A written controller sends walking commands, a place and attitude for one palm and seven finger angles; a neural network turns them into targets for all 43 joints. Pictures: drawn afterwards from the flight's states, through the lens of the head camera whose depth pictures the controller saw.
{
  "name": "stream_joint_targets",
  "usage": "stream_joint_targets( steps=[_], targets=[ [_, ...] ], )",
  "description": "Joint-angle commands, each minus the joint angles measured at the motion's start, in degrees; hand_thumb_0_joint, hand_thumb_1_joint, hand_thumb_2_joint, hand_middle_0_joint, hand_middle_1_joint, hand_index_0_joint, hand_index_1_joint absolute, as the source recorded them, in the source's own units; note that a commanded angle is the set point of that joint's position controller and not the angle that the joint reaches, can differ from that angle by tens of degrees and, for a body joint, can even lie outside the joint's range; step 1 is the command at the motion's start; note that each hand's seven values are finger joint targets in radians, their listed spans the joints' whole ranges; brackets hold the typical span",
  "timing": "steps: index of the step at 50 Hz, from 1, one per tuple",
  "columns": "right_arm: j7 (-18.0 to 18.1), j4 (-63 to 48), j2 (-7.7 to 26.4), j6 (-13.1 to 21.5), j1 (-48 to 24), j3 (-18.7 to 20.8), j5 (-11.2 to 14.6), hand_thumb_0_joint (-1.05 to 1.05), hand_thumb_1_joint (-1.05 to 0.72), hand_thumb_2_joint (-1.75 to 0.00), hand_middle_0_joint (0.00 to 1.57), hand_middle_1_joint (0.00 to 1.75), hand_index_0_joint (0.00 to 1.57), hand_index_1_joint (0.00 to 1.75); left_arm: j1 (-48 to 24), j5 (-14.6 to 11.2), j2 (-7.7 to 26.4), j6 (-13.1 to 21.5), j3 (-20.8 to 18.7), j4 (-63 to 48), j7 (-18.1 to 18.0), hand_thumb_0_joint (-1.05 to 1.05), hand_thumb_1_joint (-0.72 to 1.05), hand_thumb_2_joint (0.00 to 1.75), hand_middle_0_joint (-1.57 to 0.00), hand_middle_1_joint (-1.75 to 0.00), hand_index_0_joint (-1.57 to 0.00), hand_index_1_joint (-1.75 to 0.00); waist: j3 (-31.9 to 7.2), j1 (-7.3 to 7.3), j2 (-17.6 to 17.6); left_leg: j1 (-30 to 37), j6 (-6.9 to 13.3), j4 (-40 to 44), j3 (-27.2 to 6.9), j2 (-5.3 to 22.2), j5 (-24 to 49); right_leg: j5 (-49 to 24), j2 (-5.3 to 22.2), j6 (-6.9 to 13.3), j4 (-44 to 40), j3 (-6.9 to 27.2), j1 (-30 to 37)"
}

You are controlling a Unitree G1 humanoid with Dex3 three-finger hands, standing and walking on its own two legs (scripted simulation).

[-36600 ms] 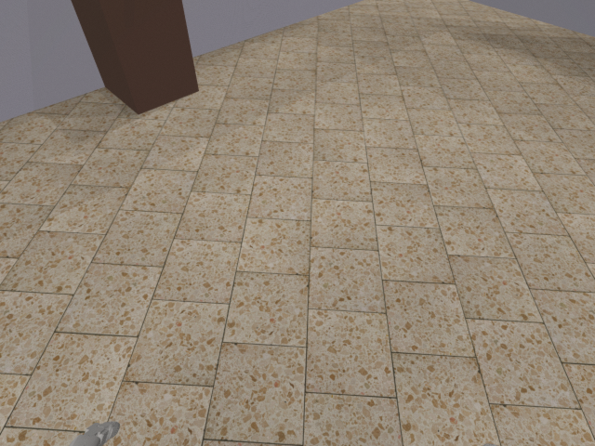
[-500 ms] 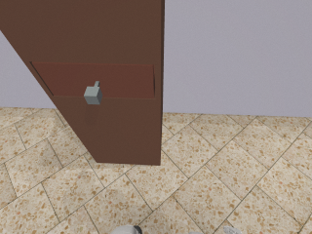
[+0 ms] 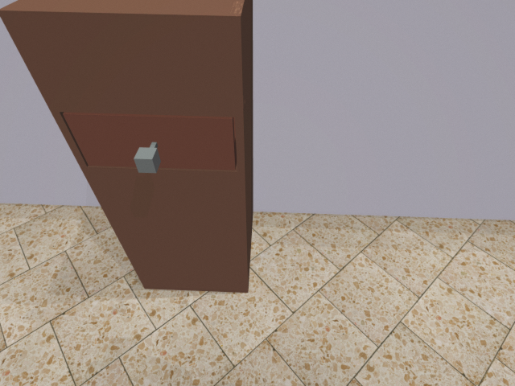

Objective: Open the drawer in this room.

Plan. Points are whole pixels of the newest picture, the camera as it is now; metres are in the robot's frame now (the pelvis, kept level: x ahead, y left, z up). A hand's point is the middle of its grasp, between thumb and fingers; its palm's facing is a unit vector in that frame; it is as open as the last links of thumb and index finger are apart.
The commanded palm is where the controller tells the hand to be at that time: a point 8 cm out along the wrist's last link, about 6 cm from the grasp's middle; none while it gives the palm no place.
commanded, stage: come to a stop and stand still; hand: left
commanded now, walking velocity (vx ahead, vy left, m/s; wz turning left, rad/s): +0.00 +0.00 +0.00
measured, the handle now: (150, 154) +0.60 +0.29 +0.01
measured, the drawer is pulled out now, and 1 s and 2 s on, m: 0.00 0.00 0.00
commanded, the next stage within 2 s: look again from close up in 0.38 s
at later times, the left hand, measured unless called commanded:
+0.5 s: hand out of the picture -0.03 +0.16 -0.16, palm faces +0.05 -0.98 -0.17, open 7.4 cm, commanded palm none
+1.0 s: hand out of the picture +0.00 +0.17 -0.16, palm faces +0.03 -0.99 -0.16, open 7.4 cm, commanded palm none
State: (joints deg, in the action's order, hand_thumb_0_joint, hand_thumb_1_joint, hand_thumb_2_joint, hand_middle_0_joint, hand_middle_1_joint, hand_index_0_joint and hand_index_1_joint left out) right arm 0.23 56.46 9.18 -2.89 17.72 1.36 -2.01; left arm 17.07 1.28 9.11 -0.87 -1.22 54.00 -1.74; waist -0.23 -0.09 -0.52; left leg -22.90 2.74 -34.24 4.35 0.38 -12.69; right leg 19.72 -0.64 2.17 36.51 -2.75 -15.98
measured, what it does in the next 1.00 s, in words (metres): steps on the spot: left foot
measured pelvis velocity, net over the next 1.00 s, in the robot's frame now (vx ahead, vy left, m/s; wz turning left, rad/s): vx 0.02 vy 0.01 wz -0.01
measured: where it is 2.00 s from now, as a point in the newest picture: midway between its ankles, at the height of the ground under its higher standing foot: outside the picture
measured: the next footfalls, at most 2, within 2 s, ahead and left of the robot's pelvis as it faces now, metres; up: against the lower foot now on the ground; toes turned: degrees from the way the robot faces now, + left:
left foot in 0.18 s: +0.04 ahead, +0.12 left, +0.00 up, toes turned +1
right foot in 1.86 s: +0.14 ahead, -0.05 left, +0.00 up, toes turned +2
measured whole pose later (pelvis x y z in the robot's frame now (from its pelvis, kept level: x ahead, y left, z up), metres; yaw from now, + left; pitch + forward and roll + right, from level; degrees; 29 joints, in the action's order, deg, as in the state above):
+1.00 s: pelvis +0.02 +0.01 +0.02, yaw +0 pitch +0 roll +0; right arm 1.8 64.7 6.6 1.2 18.1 -0.7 -1.0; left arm 18.0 0.7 7.2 1.2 0.3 64.0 -2.0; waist 0.6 -0.4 0.4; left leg -10.5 0.9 -25.8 1.8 -0.5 -15.6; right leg 14.7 -0.2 1.2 26.8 -2.0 -12.4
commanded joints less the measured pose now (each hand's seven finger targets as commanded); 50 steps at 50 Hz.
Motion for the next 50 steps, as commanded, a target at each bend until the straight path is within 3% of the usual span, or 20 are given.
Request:
stream_joint_targets(
  steps=[1,2,3,5,7,9,10,11,12,13,16,20,28,43,50],
  targets=[
    [0.2,-4.5,3.6,1.1,-0.2,1.3,0.5,0.00,-0.90,-0.90,0.20,0.30,0.20,0.30,1.9,-0.1,8.4,1.4,-1.3,-2.1,-0.5,0.00,0.90,0.90,-0.20,-0.30,-0.20,-0.30,5.1,1.24,11.2,1.8,-2.0,-5.1,-3.1,0.7,-7.3,26.5,15.4,7.0,-28.2,23.4,-11.1],
    [0.2,-3.1,3.5,1.1,1.5,1.3,0.5,0.00,-0.90,-0.90,0.20,0.30,0.20,0.30,-1.8,-0.2,8.3,1.6,-1.3,-3.1,-0.7,0.00,0.90,0.90,-0.20,-0.30,-0.20,-0.30,5.4,2.35,10.4,5.2,-1.7,-9.3,-4.1,0.8,-5.8,23.8,15.8,7.3,-28.9,22.3,-14.9],
    [0.1,-1.9,3.2,1.1,3.7,1.3,0.6,0.00,-0.90,-0.90,0.20,0.30,0.20,0.30,-3.5,-0.3,8.2,1.8,-1.4,-3.5,-0.8,0.00,0.90,0.90,-0.20,-0.30,-0.20,-0.30,4.0,3.29,9.3,7.3,-1.5,-10.9,-4.4,0.5,-5.0,19.3,14.2,6.8,-27.7,19.2,-15.2],
    [0.0,-0.7,2.4,1.4,6.5,1.0,0.9,0.00,-0.90,-0.90,0.20,0.30,0.20,0.30,-3.7,-0.2,8.2,1.9,-1.4,-2.9,-0.7,0.00,0.90,0.90,-0.20,-0.30,-0.20,-0.30,3.2,4.20,7.2,9.8,-1.7,-6.7,-3.1,0.4,-4.4,14.6,11.0,5.2,-24.5,13.4,-14.0],
    [0.3,-0.1,1.8,2.3,6.2,0.5,1.0,0.00,-0.90,-0.90,0.20,0.30,0.20,0.30,0.3,-0.2,7.1,1.8,-0.9,-0.7,-0.5,0.00,0.90,0.90,-0.20,-0.30,-0.20,-0.30,4.4,2.55,4.4,11.1,-1.5,4.9,-3.5,0.2,-5.1,12.2,8.6,3.4,-20.1,11.6,-11.0],
    [0.9,0.3,2.8,3.5,5.4,0.1,0.8,0.00,-0.90,-0.90,0.20,0.30,0.20,0.30,3.9,-0.5,5.4,1.8,-0.4,1.2,-0.3,0.00,0.90,0.90,-0.20,-0.30,-0.20,-0.30,5.4,0.55,-1.9,8.5,0.2,12.7,-8.7,4.0,-4.6,5.5,5.0,1.3,-15.9,9.4,-6.6],
    [1.2,0.3,3.5,3.9,4.8,0.0,0.9,0.00,-0.90,-0.90,0.20,0.30,0.20,0.30,5.0,-0.6,4.8,2.1,-0.3,1.7,-0.2,0.00,0.90,0.90,-0.20,-0.30,-0.20,-0.30,5.3,-0.45,-1.5,6.5,0.8,13.6,-10.3,5.8,-2.3,-0.6,4.0,0.7,-14.9,8.0,-2.9],
    [1.6,0.5,3.9,4.2,4.7,-0.2,0.9,0.00,-0.90,-0.90,0.20,0.30,0.20,0.30,5.9,-0.7,4.0,2.6,-0.2,2.5,-0.1,0.00,0.90,0.90,-0.20,-0.30,-0.20,-0.30,3.5,-0.86,0.3,5.5,0.8,12.3,-9.5,6.0,-0.5,-4.8,4.1,0.6,-15.2,8.5,0.3],
    [1.5,1.9,3.2,4.7,4.4,-0.5,1.0,0.00,-0.90,-0.90,0.20,0.30,0.20,0.30,5.4,-0.8,4.6,2.4,-0.1,4.0,-0.1,0.00,0.90,0.90,-0.20,-0.30,-0.20,-0.30,1.4,-0.81,-5.8,5.4,0.6,14.4,-10.1,5.8,-0.6,-6.0,5.0,0.7,-13.8,7.2,3.2],
    [1.5,2.1,3.2,4.8,3.9,-0.6,1.1,0.00,-0.90,-0.90,0.20,0.30,0.20,0.30,5.6,-0.8,5.1,2.3,-0.1,4.3,-0.1,0.00,0.90,0.90,-0.20,-0.30,-0.20,-0.30,0.7,-1.12,-6.3,5.3,0.6,15.0,-10.3,6.2,-1.5,-6.9,4.6,0.5,-13.0,6.5,4.9],
    [1.5,2.7,3.5,4.5,3.5,-0.6,1.1,0.00,-0.90,-0.90,0.20,0.30,0.20,0.30,5.5,-0.5,4.6,2.2,0.2,5.3,0.0,0.00,0.90,0.90,-0.20,-0.30,-0.20,-0.30,3.1,-1.11,-2.1,2.4,0.3,16.4,-10.1,5.6,-9.4,-3.0,4.8,0.5,-14.5,6.9,5.2],
    [1.4,3.9,2.9,4.0,4.6,-0.7,1.0,0.00,-0.90,-0.90,0.20,0.30,0.20,0.30,5.1,-0.4,4.5,2.1,0.3,6.0,-0.1,0.00,0.90,0.90,-0.20,-0.30,-0.20,-0.30,6.2,-0.46,1.9,2.8,-0.1,15.1,-8.7,4.3,-10.2,3.6,5.6,0.7,-17.4,8.6,1.5],
    [1.4,5.2,1.8,4.0,5.6,-1.1,0.9,0.00,-0.90,-0.90,0.20,0.30,0.20,0.30,5.0,-0.5,3.8,2.4,0.3,6.6,-0.2,0.00,0.90,0.90,-0.20,-0.30,-0.20,-0.30,7.1,-0.01,1.2,3.7,-0.4,14.0,-7.8,3.9,-7.8,3.2,5.9,1.0,-17.7,9.1,-0.3],
    [1.9,6.3,2.2,5.1,5.0,-1.3,1.4,0.00,-0.90,-0.90,0.20,0.30,0.20,0.30,5.2,-0.6,3.3,2.9,0.7,7.9,-0.3,0.00,0.90,0.90,-0.20,-0.30,-0.20,-0.30,2.2,-0.22,-0.2,8.6,-0.3,13.5,-7.5,5.0,3.1,-11.1,6.1,0.7,-14.1,6.9,4.9],
    [2.1,7.1,2.2,5.1,4.4,-1.3,1.4,0.00,-0.90,-0.90,0.20,0.30,0.20,0.30,4.7,-0.5,3.3,2.8,0.7,8.3,-0.5,0.00,0.90,0.90,-0.20,-0.30,-0.20,-0.30,3.2,-0.23,-0.5,10.1,-0.3,13.1,-7.3,5.2,6.7,-14.3,6.1,0.6,-13.4,6.1,5.1]
  ],
)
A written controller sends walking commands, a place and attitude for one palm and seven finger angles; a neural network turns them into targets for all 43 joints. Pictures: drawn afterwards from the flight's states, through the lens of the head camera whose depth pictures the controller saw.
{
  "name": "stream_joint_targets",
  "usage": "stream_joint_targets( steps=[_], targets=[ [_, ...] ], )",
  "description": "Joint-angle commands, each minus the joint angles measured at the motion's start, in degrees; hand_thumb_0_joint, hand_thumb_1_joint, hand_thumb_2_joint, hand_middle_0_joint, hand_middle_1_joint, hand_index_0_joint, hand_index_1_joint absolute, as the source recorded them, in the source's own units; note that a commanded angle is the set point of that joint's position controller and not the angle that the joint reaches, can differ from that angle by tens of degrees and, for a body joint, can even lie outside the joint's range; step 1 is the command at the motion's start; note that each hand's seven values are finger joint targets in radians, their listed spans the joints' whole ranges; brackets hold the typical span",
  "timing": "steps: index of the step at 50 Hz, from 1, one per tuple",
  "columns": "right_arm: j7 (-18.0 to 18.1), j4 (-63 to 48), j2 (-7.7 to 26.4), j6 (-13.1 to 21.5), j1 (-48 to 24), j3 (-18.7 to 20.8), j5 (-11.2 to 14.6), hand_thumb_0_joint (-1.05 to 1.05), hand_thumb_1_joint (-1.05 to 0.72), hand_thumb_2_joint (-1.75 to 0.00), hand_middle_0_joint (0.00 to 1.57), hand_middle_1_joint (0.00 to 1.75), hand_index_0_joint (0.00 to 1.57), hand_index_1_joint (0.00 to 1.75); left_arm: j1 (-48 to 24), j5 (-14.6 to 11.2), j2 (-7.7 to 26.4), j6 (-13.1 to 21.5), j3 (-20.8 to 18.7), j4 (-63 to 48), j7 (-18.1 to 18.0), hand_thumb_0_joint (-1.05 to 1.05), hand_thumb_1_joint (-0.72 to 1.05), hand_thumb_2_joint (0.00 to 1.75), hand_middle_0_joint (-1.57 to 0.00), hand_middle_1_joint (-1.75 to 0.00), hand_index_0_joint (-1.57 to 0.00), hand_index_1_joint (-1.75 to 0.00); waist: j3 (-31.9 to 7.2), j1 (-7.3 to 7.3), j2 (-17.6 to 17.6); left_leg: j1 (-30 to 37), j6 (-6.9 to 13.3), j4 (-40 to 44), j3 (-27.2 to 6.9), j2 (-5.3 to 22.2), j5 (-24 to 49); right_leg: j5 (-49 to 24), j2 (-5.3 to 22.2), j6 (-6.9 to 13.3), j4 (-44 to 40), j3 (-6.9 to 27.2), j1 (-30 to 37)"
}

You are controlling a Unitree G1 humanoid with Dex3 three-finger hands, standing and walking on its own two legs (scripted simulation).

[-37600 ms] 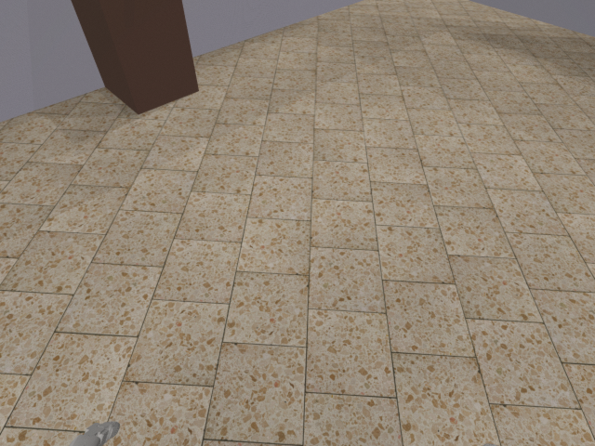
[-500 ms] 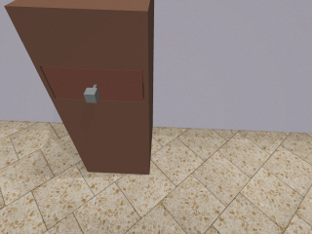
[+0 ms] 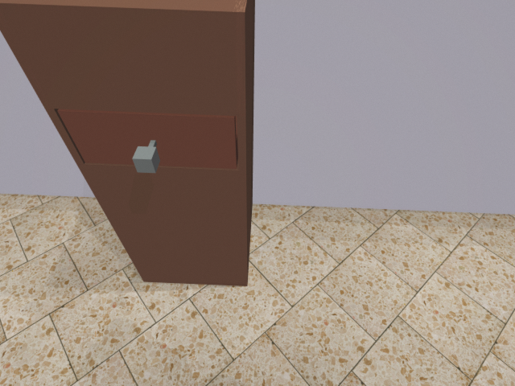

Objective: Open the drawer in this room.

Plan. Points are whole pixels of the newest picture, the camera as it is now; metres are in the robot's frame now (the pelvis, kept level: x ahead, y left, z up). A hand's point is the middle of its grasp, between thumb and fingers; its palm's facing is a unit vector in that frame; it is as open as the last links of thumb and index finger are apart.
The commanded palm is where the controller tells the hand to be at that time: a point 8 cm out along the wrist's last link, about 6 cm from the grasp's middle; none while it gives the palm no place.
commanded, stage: shuffle to correct the standing spot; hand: left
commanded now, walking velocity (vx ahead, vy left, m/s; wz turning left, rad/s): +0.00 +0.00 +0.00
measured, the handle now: (149, 153) +0.58 +0.29 +0.00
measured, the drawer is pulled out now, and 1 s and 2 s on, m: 0.00 0.00 0.00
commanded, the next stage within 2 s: come to a stop and stand still in 0.34 s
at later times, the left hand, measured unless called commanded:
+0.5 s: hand out of the picture +0.04 +0.23 -0.19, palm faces +0.07 -0.98 -0.19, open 7.4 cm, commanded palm none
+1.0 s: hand (153, 370) +0.18 +0.20 -0.17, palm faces +0.08 -0.96 -0.26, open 7.3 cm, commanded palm none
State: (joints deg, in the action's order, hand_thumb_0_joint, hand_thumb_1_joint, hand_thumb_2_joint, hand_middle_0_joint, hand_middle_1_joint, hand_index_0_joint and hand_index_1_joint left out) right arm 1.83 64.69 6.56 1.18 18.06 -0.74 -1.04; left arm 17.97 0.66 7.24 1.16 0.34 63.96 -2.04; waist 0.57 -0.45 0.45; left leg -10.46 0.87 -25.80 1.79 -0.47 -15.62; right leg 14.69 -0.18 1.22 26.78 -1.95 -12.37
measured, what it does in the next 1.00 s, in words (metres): walks ahead: right foot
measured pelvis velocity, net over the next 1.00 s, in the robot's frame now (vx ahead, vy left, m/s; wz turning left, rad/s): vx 0.12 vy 0.02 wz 0.04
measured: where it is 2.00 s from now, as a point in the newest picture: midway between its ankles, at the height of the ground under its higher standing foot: outside the picture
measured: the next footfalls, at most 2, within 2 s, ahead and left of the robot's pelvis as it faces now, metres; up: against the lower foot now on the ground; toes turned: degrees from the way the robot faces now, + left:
right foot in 0.86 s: +0.13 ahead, -0.06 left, +0.00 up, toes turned +3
left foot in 1.38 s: +0.11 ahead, +0.18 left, +0.00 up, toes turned +3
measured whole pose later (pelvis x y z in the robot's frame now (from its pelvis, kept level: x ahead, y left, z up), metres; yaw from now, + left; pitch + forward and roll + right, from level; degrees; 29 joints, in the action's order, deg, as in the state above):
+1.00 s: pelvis +0.12 +0.02 +0.00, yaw +2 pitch +0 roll +3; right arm 2.2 59.7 9.1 -2.4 12.5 3.7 -0.6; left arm 10.1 1.2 8.5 0.6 -2.0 56.1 -3.2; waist 6.4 -0.4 0.1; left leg -21.0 -0.5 -59.7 0.0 -2.2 -30.1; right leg 16.7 0.5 4.7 31.2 -4.8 -15.2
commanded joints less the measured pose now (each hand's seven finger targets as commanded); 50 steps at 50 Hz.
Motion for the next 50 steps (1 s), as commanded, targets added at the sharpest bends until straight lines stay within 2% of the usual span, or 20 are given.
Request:
stream_joint_targets(
  steps=[1,5,9,11,14,17,18,19,20,22,25,31,39,42,43,44,45,46,48,50],
  targets=[
    [0.5,-1.0,4.9,1.0,4.1,0.7,0.4,0.00,-0.90,-0.90,0.20,0.30,0.20,0.30,3.6,0.1,5.3,0.8,-0.9,-1.5,-0.2,0.00,0.90,0.90,-0.20,-0.30,-0.20,-0.30,2.3,0.25,-0.9,-2.2,1.6,4.8,-4.7,6.1,10.3,-9.8,5.6,1.5,-3.5,5.4,1.6],
    [0.3,-1.2,5.6,0.6,4.0,0.9,0.3,0.00,-0.90,-0.90,0.20,0.30,0.20,0.30,4.3,0.4,6.1,0.6,-1.4,-1.5,-0.2,0.00,0.90,0.90,-0.20,-0.30,-0.20,-0.30,3.1,-0.42,-0.8,-3.5,1.8,3.3,-3.6,5.1,4.4,-4.0,6.5,2.6,-3.2,6.3,2.2],
    [-0.2,-3.1,5.2,0.0,3.0,1.0,-0.1,0.00,-0.90,-0.90,0.20,0.30,0.20,0.30,5.9,0.5,9.0,0.4,-2.9,-2.2,0.0,0.00,0.90,0.90,-0.20,-0.30,-0.20,-0.30,5.0,-1.41,4.7,-11.2,0.6,-3.8,-0.2,1.5,-3.3,3.0,12.2,6.2,-7.9,14.6,5.3],
    [-0.3,-4.2,5.0,-0.3,1.7,1.3,-0.2,0.00,-0.90,-0.90,0.20,0.30,0.20,0.30,7.4,0.6,10.4,0.3,-3.8,-2.3,-0.3,0.00,0.90,0.90,-0.20,-0.30,-0.20,-0.30,5.3,-2.07,7.6,-14.6,0.0,-10.3,1.2,1.4,-6.6,0.4,17.3,9.2,-10.4,20.1,6.7],
    [-0.6,-5.8,5.1,0.0,0.4,1.6,-0.1,0.00,-0.90,-0.90,0.20,0.30,0.20,0.30,7.3,1.0,10.7,0.7,-4.8,-3.2,-0.5,0.00,0.90,0.90,-0.20,-0.30,-0.20,-0.30,4.7,-2.23,7.1,-16.4,-0.1,-11.5,0.3,2.9,-10.1,-12.1,19.8,11.6,-8.2,19.1,8.2],
    [-0.9,-4.1,5.1,0.3,6.5,1.8,0.1,0.00,-0.90,-0.90,0.20,0.30,0.20,0.30,2.6,0.9,9.9,0.1,-4.6,-4.9,-0.3,0.00,0.90,0.90,-0.20,-0.30,-0.20,-0.30,3.0,1.54,4.1,-0.7,0.4,1.3,1.3,2.5,-0.4,-9.8,14.1,7.1,0.3,9.4,-2.0],
    [-0.7,-3.2,7.8,0.6,10.3,2.3,-0.3,0.00,-0.90,-0.90,0.20,0.30,0.20,0.30,1.1,0.8,7.9,-0.3,-4.2,-6.1,0.0,0.00,0.90,0.90,-0.20,-0.30,-0.20,-0.30,1.5,2.97,-5.2,5.8,3.1,4.4,-5.2,7.2,6.3,-1.9,7.2,4.0,9.5,2.4,-8.1],
    [-0.5,-2.9,11.6,0.3,13.4,3.2,-0.7,0.00,-0.90,-0.90,0.20,0.30,0.20,0.30,-0.5,0.7,5.5,-0.5,-3.7,-7.6,0.3,0.00,0.90,0.90,-0.20,-0.30,-0.20,-0.30,1.4,3.90,-16.7,10.9,8.7,8.5,-16.5,16.6,12.8,15.6,1.1,0.8,21.6,-5.6,-18.2],
    [-0.3,-2.9,11.1,-0.2,14.6,3.1,-0.5,0.00,-0.90,-0.90,0.20,0.30,0.20,0.30,-3.1,1.3,5.4,-0.6,-3.3,-8.7,0.0,0.00,0.90,0.90,-0.20,-0.30,-0.20,-0.30,3.7,4.50,-17.2,9.9,11.6,11.1,-18.2,18.8,13.6,21.6,1.3,1.2,30.7,-2.6,-22.6],
    [0.1,-4.5,7.8,0.2,10.6,2.0,-0.3,0.00,-0.90,-0.90,0.20,0.30,0.20,0.30,-4.6,1.1,5.6,-0.5,-3.5,-8.4,0.4,0.00,0.90,0.90,-0.20,-0.30,-0.20,-0.30,7.4,2.94,-7.3,5.7,13.9,11.3,-16.9,17.8,19.2,16.0,4.8,1.7,38.5,-0.1,-25.1],
    [0.7,-5.9,6.2,1.7,6.2,1.2,-0.3,0.00,-0.90,-0.90,0.20,0.30,0.20,0.30,-1.4,0.8,3.4,-0.5,-2.8,-6.0,0.7,0.00,0.90,0.90,-0.20,-0.30,-0.20,-0.30,4.1,-0.20,0.5,5.0,11.6,9.5,-9.0,14.8,40.8,7.8,5.9,-0.3,36.9,0.8,-20.1],
    [1.7,-4.2,7.1,1.6,5.2,1.7,0.2,0.00,-0.90,-0.90,0.20,0.30,0.20,0.30,-1.6,0.4,4.0,-1.8,-2.5,-5.9,-0.3,0.00,0.90,0.90,-0.20,-0.30,-0.20,-0.30,-0.1,-0.23,-5.1,11.8,7.0,6.1,-4.4,13.8,60.9,3.0,3.2,-1.6,23.1,-0.6,-14.6],
    [1.7,-4.3,8.5,-0.5,4.6,4.4,-0.2,0.00,-0.90,-0.90,0.20,0.30,0.20,0.30,-5.3,0.6,5.3,-1.7,-3.5,-9.2,-0.8,0.00,0.90,0.90,-0.20,-0.30,-0.20,-0.30,-0.6,0.64,-7.3,15.7,7.0,0.0,-4.8,15.0,67.0,4.8,1.0,0.2,12.3,-2.3,-11.8],
    [1.3,-5.2,8.8,-0.7,3.6,4.9,0.5,0.00,-0.90,-0.90,0.20,0.30,0.20,0.30,0.2,0.7,7.0,-0.7,-4.1,-8.3,-0.8,0.00,0.90,0.90,-0.20,-0.30,-0.20,-0.30,-2.8,-2.07,-4.6,11.6,3.8,-8.7,-3.1,11.7,59.4,-11.4,1.8,0.6,-0.6,-1.8,-1.4],
    [1.2,-6.0,8.3,-0.8,3.8,5.1,0.9,0.00,-0.90,-0.90,0.20,0.30,0.20,0.30,3.7,1.0,9.4,-0.1,-4.6,-7.3,-1.1,0.00,0.90,0.90,-0.20,-0.30,-0.20,-0.30,-7.0,-2.70,1.5,5.4,1.8,-16.6,-0.9,7.6,45.9,-36.6,7.3,3.0,0.1,3.5,7.3],
    [1.0,-7.3,6.3,-0.8,3.9,5.2,1.1,0.00,-0.90,-0.90,0.20,0.30,0.20,0.30,6.0,1.0,12.5,0.3,-5.3,-6.6,-1.5,0.00,0.90,0.90,-0.20,-0.30,-0.20,-0.30,-9.3,-2.98,10.0,-7.6,-0.8,-28.6,2.7,-0.1,3.2,-68.3,19.2,10.2,3.5,15.1,17.0],
    [1.2,-8.0,5.3,-1.2,2.0,5.0,1.2,0.00,-0.90,-0.90,0.20,0.30,0.20,0.30,6.2,0.5,13.0,0.2,-4.8,-6.5,-1.4,0.00,0.90,0.90,-0.20,-0.30,-0.20,-0.30,-10.1,-3.54,10.6,-11.4,-1.2,-36.0,-1.5,-2.8,-21.8,-79.6,25.8,15.9,2.5,17.3,17.6],
    [1.3,-8.0,4.7,-1.9,-0.9,4.7,0.9,0.00,-0.90,-0.90,0.20,0.30,0.20,0.30,3.9,0.6,11.6,-0.1,-4.7,-7.3,-1.7,0.00,0.90,0.90,-0.20,-0.30,-0.20,-0.30,-7.7,-3.30,11.2,-12.6,-1.1,-38.6,-5.9,-0.8,-21.3,-70.3,24.3,16.5,0.7,16.5,13.4],
    [0.4,-8.1,4.4,-3.0,-3.8,4.8,0.8,0.00,-0.90,-0.90,0.20,0.30,0.20,0.30,-1.7,0.6,9.6,-0.4,-3.9,-9.3,-1.6,0.00,0.90,0.90,-0.20,-0.30,-0.20,-0.30,-1.1,-1.11,4.1,-14.4,-1.9,-41.4,-5.3,0.2,-15.3,-54.7,19.3,13.3,-2.9,11.1,4.5],
    [-0.4,-7.7,4.2,-3.8,-3.2,4.7,0.6,0.00,-0.90,-0.90,0.20,0.30,0.20,0.30,-2.9,0.5,9.6,-0.2,-3.9,-10.1,-1.3,0.00,0.90,0.90,-0.20,-0.30,-0.20,-0.30,-1.3,0.03,1.7,-13.9,-2.8,-40.1,-3.9,0.1,-10.5,-46.9,16.7,11.1,-4.7,8.3,1.7]
  ],
)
